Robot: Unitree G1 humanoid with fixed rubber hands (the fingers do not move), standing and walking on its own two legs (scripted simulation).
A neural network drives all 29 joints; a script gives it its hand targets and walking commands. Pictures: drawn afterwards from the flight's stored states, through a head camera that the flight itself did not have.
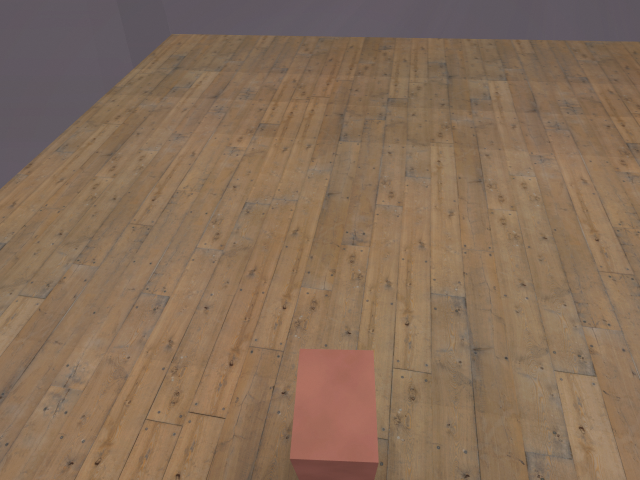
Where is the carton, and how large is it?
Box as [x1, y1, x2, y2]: [290, 349, 378, 479]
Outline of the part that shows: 300,349 290,450 290,460 298,478 373,479 378,462 373,350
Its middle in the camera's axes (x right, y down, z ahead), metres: +0.04 +0.49 +1.03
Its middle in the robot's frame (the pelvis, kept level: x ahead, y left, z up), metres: +0.40 +0.01 -0.62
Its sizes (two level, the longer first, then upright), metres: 0.259 0.194 0.290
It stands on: the floor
